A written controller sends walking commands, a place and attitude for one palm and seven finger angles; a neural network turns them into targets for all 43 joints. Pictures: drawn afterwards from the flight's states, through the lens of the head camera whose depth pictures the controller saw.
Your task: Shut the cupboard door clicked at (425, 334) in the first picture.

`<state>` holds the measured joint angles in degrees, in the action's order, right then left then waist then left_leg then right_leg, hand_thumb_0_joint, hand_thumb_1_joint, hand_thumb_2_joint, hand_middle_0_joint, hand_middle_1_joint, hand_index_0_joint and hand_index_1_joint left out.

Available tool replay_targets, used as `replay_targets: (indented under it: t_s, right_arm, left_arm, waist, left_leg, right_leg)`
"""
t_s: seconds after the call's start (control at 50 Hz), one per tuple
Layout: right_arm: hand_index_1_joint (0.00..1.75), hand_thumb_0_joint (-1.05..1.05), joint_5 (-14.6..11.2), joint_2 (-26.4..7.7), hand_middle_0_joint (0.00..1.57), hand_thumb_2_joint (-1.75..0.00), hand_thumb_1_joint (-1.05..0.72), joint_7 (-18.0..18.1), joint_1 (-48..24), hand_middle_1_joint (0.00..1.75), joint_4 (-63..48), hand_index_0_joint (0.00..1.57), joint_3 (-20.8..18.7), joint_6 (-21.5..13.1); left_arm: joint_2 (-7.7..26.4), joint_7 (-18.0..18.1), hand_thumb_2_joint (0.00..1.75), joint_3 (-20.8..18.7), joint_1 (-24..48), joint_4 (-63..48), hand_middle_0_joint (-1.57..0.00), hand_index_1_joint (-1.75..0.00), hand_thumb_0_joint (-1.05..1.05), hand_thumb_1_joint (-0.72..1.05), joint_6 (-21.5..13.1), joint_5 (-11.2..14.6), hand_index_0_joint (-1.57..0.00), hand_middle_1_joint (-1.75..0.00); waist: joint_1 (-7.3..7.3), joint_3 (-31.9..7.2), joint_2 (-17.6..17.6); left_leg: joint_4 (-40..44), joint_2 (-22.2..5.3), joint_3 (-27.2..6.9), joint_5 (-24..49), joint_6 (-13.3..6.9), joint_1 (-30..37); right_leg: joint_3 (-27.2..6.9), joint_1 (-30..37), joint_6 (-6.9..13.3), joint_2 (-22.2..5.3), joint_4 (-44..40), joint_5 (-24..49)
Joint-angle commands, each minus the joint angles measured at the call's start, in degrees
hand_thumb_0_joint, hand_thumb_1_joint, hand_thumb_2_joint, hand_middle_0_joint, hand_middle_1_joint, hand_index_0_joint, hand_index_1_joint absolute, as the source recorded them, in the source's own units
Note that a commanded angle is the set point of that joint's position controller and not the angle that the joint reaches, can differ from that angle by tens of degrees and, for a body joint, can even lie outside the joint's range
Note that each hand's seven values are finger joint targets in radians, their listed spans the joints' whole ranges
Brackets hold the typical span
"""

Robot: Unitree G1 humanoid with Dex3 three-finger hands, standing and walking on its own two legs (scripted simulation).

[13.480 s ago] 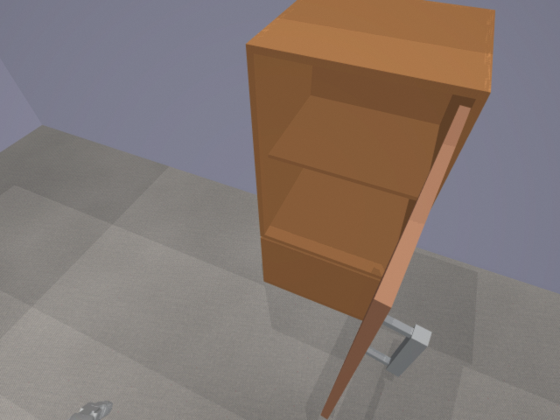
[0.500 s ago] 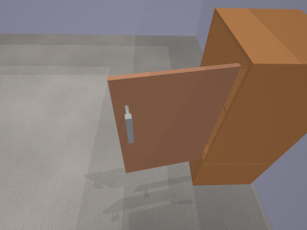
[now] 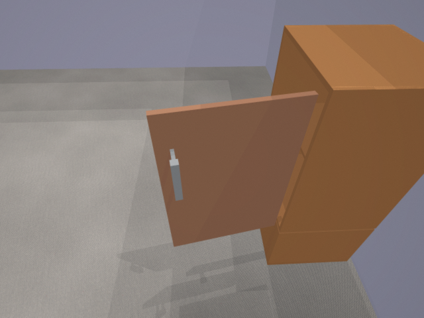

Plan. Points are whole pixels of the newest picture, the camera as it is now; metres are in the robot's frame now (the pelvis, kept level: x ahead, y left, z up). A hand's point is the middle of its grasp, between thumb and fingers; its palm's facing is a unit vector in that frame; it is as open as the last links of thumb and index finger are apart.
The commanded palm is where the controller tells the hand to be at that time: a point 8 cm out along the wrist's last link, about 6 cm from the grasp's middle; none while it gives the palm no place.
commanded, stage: look again from close up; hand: left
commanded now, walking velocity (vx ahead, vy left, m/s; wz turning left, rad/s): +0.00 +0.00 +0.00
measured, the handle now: (175, 175) +0.45 +0.12 -0.01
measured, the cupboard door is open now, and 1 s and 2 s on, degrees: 100 100 100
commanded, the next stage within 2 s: shuffle to correct the standing spot in 0.06 s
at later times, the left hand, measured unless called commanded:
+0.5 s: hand out of the picture -0.02 +0.15 -0.18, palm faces +0.11 -0.98 -0.18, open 7.4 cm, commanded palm none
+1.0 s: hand out of the picture +0.04 +0.11 -0.18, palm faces +0.30 -0.94 -0.18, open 7.4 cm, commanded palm none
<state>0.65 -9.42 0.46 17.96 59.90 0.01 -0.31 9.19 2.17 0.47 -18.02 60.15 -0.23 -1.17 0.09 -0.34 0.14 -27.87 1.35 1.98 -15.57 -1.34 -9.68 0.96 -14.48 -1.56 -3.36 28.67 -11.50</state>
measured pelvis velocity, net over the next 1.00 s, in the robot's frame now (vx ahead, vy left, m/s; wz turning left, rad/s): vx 0.06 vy -0.07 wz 0.27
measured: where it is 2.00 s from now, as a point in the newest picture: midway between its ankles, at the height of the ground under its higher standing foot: outside the picture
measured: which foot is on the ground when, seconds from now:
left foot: down 0.00-0.88, up 0.90-1.00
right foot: down 0.00-1.00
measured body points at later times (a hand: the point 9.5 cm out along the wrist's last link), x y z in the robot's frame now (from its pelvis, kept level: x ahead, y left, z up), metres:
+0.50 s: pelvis +0.02 -0.02 +0.00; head +0.01 -0.01 +0.45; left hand -0.02 +0.20 -0.17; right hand +0.01 -0.24 -0.16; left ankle +0.00 +0.10 -0.74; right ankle +0.05 -0.14 -0.74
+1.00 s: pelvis +0.06 -0.07 -0.01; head +0.06 -0.05 +0.44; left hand +0.03 +0.16 -0.16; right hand +0.14 -0.30 -0.15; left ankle +0.00 +0.03 -0.70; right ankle +0.08 -0.17 -0.74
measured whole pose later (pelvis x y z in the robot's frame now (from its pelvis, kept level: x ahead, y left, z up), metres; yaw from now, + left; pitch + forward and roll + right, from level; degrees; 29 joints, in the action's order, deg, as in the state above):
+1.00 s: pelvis +0.06 -0.07 -0.01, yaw +15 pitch -1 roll -1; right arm 1.2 -9.7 2.0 14.7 59.5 -2.9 2.8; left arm 9.1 1.7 -2.2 -16.9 53.9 1.5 -2.5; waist 0.4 2.1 -0.7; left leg -51.1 -1.4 1.0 -30.0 -1.0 -20.3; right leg 9.1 -13.2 2.2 -1.1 31.7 -17.3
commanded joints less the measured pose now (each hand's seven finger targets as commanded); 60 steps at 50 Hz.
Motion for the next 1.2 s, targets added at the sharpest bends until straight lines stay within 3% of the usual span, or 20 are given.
replay_targets:
  t_s: [0.0, 0.14, 0.3, 0.4, 0.52, 0.58, 0.6, 0.64, 0.68, 0.72, 0.8, 0.84, 0.88, 0.94, 1.02, 1.04, 1.06, 1.08, 1.12, 1.18]
  right_arm:
    - [0.30, 0.00, 0.1, -5.4, 0.20, -0.90, -0.90, 0.5, 2.2, 0.30, -2.5, 0.20, -1.0, -1.3]
    - [0.30, 0.00, -0.1, -5.1, 0.20, -0.90, -0.90, 0.6, 2.1, 0.30, -0.9, 0.20, -0.6, -1.6]
    - [0.30, 0.00, 0.7, -6.2, 0.20, -0.90, -0.90, 0.8, 1.5, 0.30, -1.1, 0.20, -1.9, -0.3]
    - [0.30, 0.00, 0.8, -6.5, 0.20, -0.90, -0.90, 1.3, 2.1, 0.30, -2.1, 0.20, -2.7, -0.2]
    - [0.30, 0.00, 0.6, -2.8, 0.20, -0.90, -0.90, 1.7, 2.9, 0.30, -3.1, 0.20, -2.2, -0.2]
    - [0.30, 0.00, 0.7, -1.8, 0.20, -0.90, -0.90, 1.4, 2.6, 0.30, -2.6, 0.20, -2.0, 0.0]
    - [0.30, 0.00, 0.7, -1.9, 0.20, -0.90, -0.90, 1.3, 4.3, 0.30, -1.6, 0.20, -1.9, -0.3]
    - [0.30, 0.00, 1.3, -7.9, 0.20, -0.90, -0.90, 1.9, 7.1, 0.30, -0.2, 0.20, -3.0, -0.6]
    - [0.30, 0.00, 1.6, -9.6, 0.20, -0.90, -0.90, 3.1, 7.9, 0.30, -0.2, 0.20, -3.5, -0.4]
    - [0.30, 0.00, 1.8, -10.5, 0.20, -0.90, -0.90, 3.5, 5.2, 0.30, -1.0, 0.20, -3.6, -0.6]
    - [0.30, 0.00, 1.2, -9.9, 0.20, -0.90, -0.90, 3.1, -0.8, 0.30, -3.3, 0.20, -4.1, 0.0]
    - [0.30, 0.00, 0.4, -4.8, 0.20, -0.90, -0.90, 2.1, 0.2, 0.30, -4.6, 0.20, -3.4, 0.3]
    - [0.30, 0.00, 0.6, -4.0, 0.20, -0.90, -0.90, 2.2, -3.6, 0.30, -5.5, 0.20, -3.7, 1.4]
    - [0.30, 0.00, 0.6, -2.6, 0.20, -0.90, -0.90, 1.8, -2.8, 0.30, -4.4, 0.20, -3.5, 1.6]
    - [0.30, 0.00, 0.7, -1.6, 0.20, -0.90, -0.90, 1.9, 3.0, 0.30, -2.1, 0.20, -2.7, 1.0]
    - [0.30, 0.00, 1.1, -4.8, 0.20, -0.90, -0.90, 2.2, 4.8, 0.30, -1.6, 0.20, -3.1, 0.4]
    - [0.30, 0.00, 1.6, -9.8, 0.20, -0.90, -0.90, 2.6, 5.4, 0.30, -2.4, 0.20, -4.0, 0.4]
    - [0.30, 0.00, 1.7, -11.3, 0.20, -0.90, -0.90, 3.2, 5.5, 0.30, -2.4, 0.20, -4.4, 0.5]
    - [0.30, 0.00, 1.5, -10.4, 0.20, -0.90, -0.90, 3.5, 2.7, 0.30, -2.6, 0.20, -3.6, -0.1]
    - [0.30, 0.00, 1.4, -9.5, 0.20, -0.90, -0.90, 3.4, -1.8, 0.30, -3.9, 0.20, -3.6, -0.5]
  left_arm:
    - [5.7, 0.0, 0.90, -1.0, -2.4, -2.5, -0.20, -0.30, 0.00, 0.90, -0.7, 0.3, -0.20, -0.30]
    - [5.4, 0.0, 0.90, -0.9, -2.5, -1.8, -0.20, -0.30, 0.00, 0.90, -1.1, 0.4, -0.20, -0.30]
    - [4.5, -0.4, 0.90, -1.8, -4.4, -1.4, -0.20, -0.30, 0.00, 0.90, 0.1, -0.3, -0.20, -0.30]
    - [4.1, -0.7, 0.90, -2.4, -6.1, -2.5, -0.20, -0.30, 0.00, 0.90, 0.3, -0.7, -0.20, -0.30]
    - [6.8, -0.4, 0.90, -3.6, -9.7, -3.2, -0.20, -0.30, 0.00, 0.90, 0.2, -0.6, -0.20, -0.30]
    - [5.7, -0.2, 0.90, -3.3, -6.9, -4.1, -0.20, -0.30, 0.00, 0.90, 0.9, -0.7, -0.20, -0.30]
    - [4.9, -0.2, 0.90, -3.0, -5.6, -4.4, -0.20, -0.30, 0.00, 0.90, 1.2, -0.5, -0.20, -0.30]
    - [2.5, -0.6, 0.90, -2.4, -5.6, -5.3, -0.20, -0.30, 0.00, 0.90, 1.3, -0.7, -0.20, -0.30]
    - [3.7, -0.7, 0.90, -2.9, -2.5, -7.0, -0.20, -0.30, 0.00, 0.90, 1.5, -0.8, -0.20, -0.30]
    - [3.1, -1.2, 0.90, -3.2, -2.5, -7.1, -0.20, -0.30, 0.00, 0.90, 1.3, -0.3, -0.20, -0.30]
    - [3.1, -1.7, 0.90, -3.9, -8.8, -5.2, -0.20, -0.30, 0.00, 0.90, 0.8, 0.0, -0.20, -0.30]
    - [8.0, -0.9, 0.90, -4.5, -10.6, -5.0, -0.20, -0.30, 0.00, 0.90, 0.7, -0.6, -0.20, -0.30]
    - [8.3, -0.9, 0.90, -4.5, -7.8, -6.7, -0.20, -0.30, 0.00, 0.90, 1.0, -1.1, -0.20, -0.30]
    - [5.9, -0.2, 0.90, -3.7, -3.8, -7.3, -0.20, -0.30, 0.00, 0.90, 1.7, -1.4, -0.20, -0.30]
    - [5.4, -0.3, 0.90, -3.4, -1.9, -7.5, -0.20, -0.30, 0.00, 0.90, 2.8, -0.4, -0.20, -0.30]
    - [2.9, -0.7, 0.90, -3.0, -3.8, -7.8, -0.20, -0.30, 0.00, 0.90, 2.7, -0.3, -0.20, -0.30]
    - [1.2, -0.8, 0.90, -2.9, -5.4, -8.6, -0.20, -0.30, 0.00, 0.90, 2.9, -0.1, -0.20, -0.30]
    - [4.1, -0.9, 0.90, -3.5, -1.9, -9.6, -0.20, -0.30, 0.00, 0.90, 3.3, -0.9, -0.20, -0.30]
    - [5.6, -1.2, 0.90, -4.4, -0.1, -9.4, -0.20, -0.30, 0.00, 0.90, 3.3, -0.9, -0.20, -0.30]
    - [3.3, -2.0, 0.90, -4.6, -1.4, -8.0, -0.20, -0.30, 0.00, 0.90, 4.0, -0.2, -0.20, -0.30]
  waist:
    - [-0.16, 6.4, -1.0]
    - [0.07, 4.7, -1.2]
    - [0.22, 8.9, 2.1]
    - [0.30, 8.1, 2.3]
    - [0.46, 3.0, -11.8]
    - [-0.92, 3.2, -7.6]
    - [-1.97, 3.3, -4.0]
    - [-2.58, 3.7, 16.0]
    - [-3.00, 7.0, 12.8]
    - [-1.98, 4.8, 10.3]
    - [1.62, 0.7, 4.2]
    - [1.55, -0.2, -11.2]
    - [2.44, 2.5, -15.3]
    - [0.55, 4.2, -9.5]
    - [-2.46, 2.5, -5.4]
    - [-2.52, 2.3, 2.1]
    - [-2.39, 2.2, 12.7]
    - [-3.94, 4.8, 9.4]
    - [-2.13, 6.2, 8.5]
    - [-0.14, 2.8, 6.4]
  left_leg:
    - [9.2, -5.0, -6.0, -4.0, -0.3, -8.4]
    - [8.3, -5.2, -5.2, 0.7, 0.0, -7.1]
    - [12.1, -7.7, -11.9, -15.5, -2.0, -14.6]
    - [10.2, -8.4, -13.7, -12.0, -3.3, -15.6]
    - [-10.3, -0.9, -0.6, -4.7, -0.9, -15.8]
    - [-7.2, -2.6, 1.6, -4.9, -0.6, -10.0]
    - [-1.9, -4.1, 0.1, 1.2, -0.9, -5.6]
    - [7.4, -16.0, -19.3, 15.9, -5.9, -1.4]
    - [7.9, -20.6, -25.4, 33.5, -11.1, -0.5]
    - [5.0, -19.9, -23.0, 41.1, -11.1, 2.0]
    - [-1.1, -11.0, -12.8, 22.6, -3.8, -5.8]
    - [-9.4, -1.2, -2.4, -5.8, 0.3, -17.4]
    - [-25.1, -0.7, -0.2, -18.0, 0.1, -17.6]
    - [-27.0, -1.8, 2.0, -16.7, 0.2, -16.5]
    - [0.2, -3.3, 3.3, 4.2, 0.3, -0.4]
    - [5.7, -11.1, -6.0, 11.0, -2.0, 3.3]
    - [10.5, -24.6, -23.2, 18.9, -8.7, 3.6]
    - [12.3, -28.1, -26.7, 21.7, -12.7, -0.2]
    - [10.2, -26.1, -22.1, 29.3, -12.9, -3.8]
    - [8.9, -20.2, -9.8, 30.4, -9.4, -2.7]
  right_leg:
    - [-4.8, 0.7, 3.2, -2.4, -7.2, -6.2]
    - [-4.8, 3.1, 3.1, -2.9, -7.4, -1.5]
    - [1.2, 1.6, 2.3, -0.9, -2.5, -11.1]
    - [2.0, 2.1, 2.4, -0.8, -1.0, -8.4]
    - [-5.7, 5.2, 7.2, -10.3, -9.5, -6.2]
    - [-1.0, 0.8, 8.6, -9.9, -6.2, -0.6]
    - [2.6, -2.1, 6.8, -7.6, -2.6, -2.8]
    - [8.8, -8.9, 1.5, 0.5, 10.9, -9.3]
    - [3.4, -14.2, 2.2, 0.8, 19.5, -20.1]
    - [1.4, -13.3, 2.0, 0.4, 17.4, -19.1]
    - [3.5, 6.0, 0.8, 1.7, -5.0, 1.9]
    - [-7.1, 13.8, 5.4, -10.0, -7.4, 10.8]
    - [-10.6, 5.3, 10.9, -13.1, -12.3, 8.7]
    - [-3.8, 3.4, 13.8, -10.2, -8.6, 17.0]
    - [-0.1, -3.1, 8.9, -5.8, -1.0, 10.0]
    - [2.3, -7.2, 5.5, -2.4, 5.3, 1.8]
    - [4.6, -13.3, 2.3, 1.4, 14.4, -14.0]
    - [0.5, -14.4, 1.9, 2.6, 26.8, -21.1]
    - [-4.7, -16.5, 1.2, 1.3, 36.2, -17.8]
    - [-3.3, -13.6, 0.0, 1.5, 36.1, -11.3]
